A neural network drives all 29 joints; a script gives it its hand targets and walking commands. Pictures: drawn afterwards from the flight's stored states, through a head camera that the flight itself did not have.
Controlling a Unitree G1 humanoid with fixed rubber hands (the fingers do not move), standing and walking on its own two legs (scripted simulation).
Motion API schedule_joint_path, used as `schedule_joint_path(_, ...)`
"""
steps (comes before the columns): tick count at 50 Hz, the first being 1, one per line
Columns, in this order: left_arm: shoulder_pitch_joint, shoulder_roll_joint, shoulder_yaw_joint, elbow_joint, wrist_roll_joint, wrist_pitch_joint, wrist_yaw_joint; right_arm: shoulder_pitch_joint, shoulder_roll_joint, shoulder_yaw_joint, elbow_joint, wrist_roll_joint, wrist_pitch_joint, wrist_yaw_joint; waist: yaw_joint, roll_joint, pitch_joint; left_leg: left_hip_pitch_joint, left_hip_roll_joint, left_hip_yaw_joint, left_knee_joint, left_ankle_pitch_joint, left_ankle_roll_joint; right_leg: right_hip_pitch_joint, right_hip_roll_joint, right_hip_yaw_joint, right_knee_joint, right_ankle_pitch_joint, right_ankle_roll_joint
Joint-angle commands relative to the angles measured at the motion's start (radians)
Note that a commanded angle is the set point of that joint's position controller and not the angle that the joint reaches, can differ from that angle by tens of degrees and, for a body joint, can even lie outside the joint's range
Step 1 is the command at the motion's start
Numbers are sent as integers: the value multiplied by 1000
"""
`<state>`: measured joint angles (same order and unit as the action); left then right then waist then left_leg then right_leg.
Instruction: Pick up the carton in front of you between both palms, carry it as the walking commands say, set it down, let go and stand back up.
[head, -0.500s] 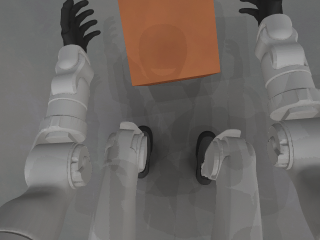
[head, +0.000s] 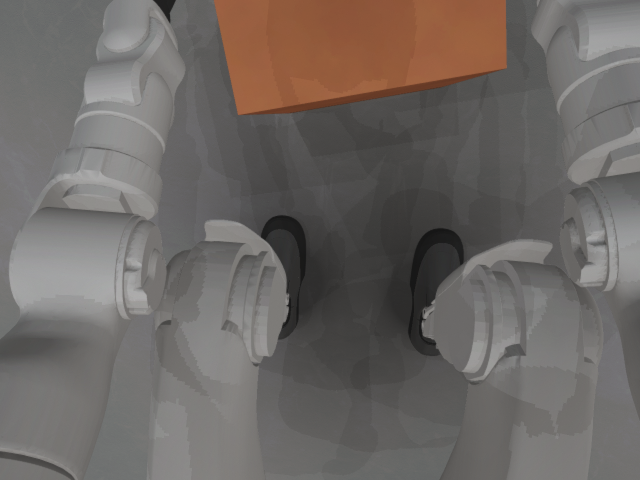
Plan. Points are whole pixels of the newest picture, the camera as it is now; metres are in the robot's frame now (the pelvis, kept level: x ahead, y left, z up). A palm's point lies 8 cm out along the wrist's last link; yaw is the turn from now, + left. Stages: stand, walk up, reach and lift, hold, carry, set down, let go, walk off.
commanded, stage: reach and lift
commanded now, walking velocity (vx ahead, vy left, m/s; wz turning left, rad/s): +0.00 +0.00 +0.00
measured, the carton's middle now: out of the picture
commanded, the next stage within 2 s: none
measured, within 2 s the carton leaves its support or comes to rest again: leaves its support in 0.68 s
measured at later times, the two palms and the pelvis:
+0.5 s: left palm out of the picture +0.52 +0.17 -0.16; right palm out of the picture +0.56 -0.13 -0.17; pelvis -0.01 +0.00 +0.01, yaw +0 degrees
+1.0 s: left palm out of the picture +0.50 +0.15 -0.03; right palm out of the picture +0.52 -0.15 -0.03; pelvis +0.00 +0.00 +0.04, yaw -3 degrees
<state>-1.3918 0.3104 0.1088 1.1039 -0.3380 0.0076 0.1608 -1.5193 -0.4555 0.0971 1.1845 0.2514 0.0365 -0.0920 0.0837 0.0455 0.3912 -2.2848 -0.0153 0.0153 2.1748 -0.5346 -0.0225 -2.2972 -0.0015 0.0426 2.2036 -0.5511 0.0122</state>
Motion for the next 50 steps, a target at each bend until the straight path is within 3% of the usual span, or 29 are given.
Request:
schedule_joint_path(1,-148,66,4,-92,-6,-23,2,-292,-75,-15,-149,-1,-22,-5,19,-185,-1405,630,-23,29,-159,406,-33,749,20,-33,-144,345,3)
schedule_joint_path(10,-165,57,46,-63,80,-29,4,-222,-36,-62,-19,-27,-21,7,28,-113,-1181,535,-19,25,-189,295,-34,576,26,-18,-179,237,-9)
schedule_joint_path(16,-244,-52,-22,-82,51,-30,-2,-289,61,-6,-13,-7,-33,7,14,-100,-1179,568,-32,20,-199,275,-32,567,32,-16,-196,210,-12)
schedule_joint_path(19,-252,-90,-8,-51,67,-31,3,-311,75,-17,-16,-31,-39,-4,0,-102,-1187,589,-45,19,-199,272,-36,580,37,-23,-199,204,-8)
schedule_joint_path(22,-367,-336,-74,-82,65,-30,-42,-407,358,60,-32,-21,-36,35,14,-119,-1183,577,-64,31,-198,278,-26,601,58,-25,-203,213,-15)
schedule_joint_path(24,-497,-597,-114,-99,90,-10,-110,-493,644,93,-35,-44,-19,100,4,-122,-1157,547,-80,36,-186,262,-19,583,78,-29,-194,210,-17)
schedule_joint_path(27,-594,-811,-101,-140,154,38,-207,-479,895,45,-51,-114,24,183,-8,-133,-1107,499,-100,52,-163,224,-14,560,101,-51,-184,192,-24)
schedule_joint_path(29,-618,-897,-102,-190,161,62,-248,-458,986,20,-85,-140,43,211,-11,-142,-1131,492,-107,62,-152,233,-14,569,110,-65,-179,214,-29)
schedule_joint_path(32,-629,-1007,-137,-269,123,89,-279,-470,1083,32,-170,-118,61,232,-11,-131,-1283,560,-112,78,-136,305,-17,630,116,-80,-161,283,-31)
schedule_joint_path(36,-604,-1139,-207,-396,68,129,-288,-540,1201,127,-390,-46,81,231,-6,-151,-1622,695,-121,92,-128,448,-17,795,128,-98,-145,421,-20)
schedule_joint_path(39,-601,-1187,-248,-506,65,179,-302,-529,1288,165,-542,-52,126,227,-9,-170,-1822,685,-130,101,-148,479,-19,943,137,-97,-161,506,-12)
schedule_joint_path(40,-618,-1202,-263,-544,78,189,-301,-504,1339,170,-562,-59,141,222,-12,-171,-1864,713,-130,104,-161,445,-15,899,144,-110,-186,445,-9)
schedule_joint_path(43,-571,-1240,-289,-605,126,237,-309,-405,1395,148,-566,-109,194,230,-12,-149,-1830,667,-140,104,-220,416,-25,896,153,-112,-224,452,-6)
schedule_joint_path(45,-546,-1249,-269,-601,174,259,-313,-326,1446,110,-513,-146,229,237,-8,-138,-1750,638,-146,107,-260,317,-20,821,156,-114,-278,344,-4)
schedule_joint_path(50,-392,-1265,-92,-404,354,317,-330,-214,1456,-59,-317,-284,277,273,24,-132,-1390,557,-138,86,-401,101,5,608,164,-113,-414,94,-14)
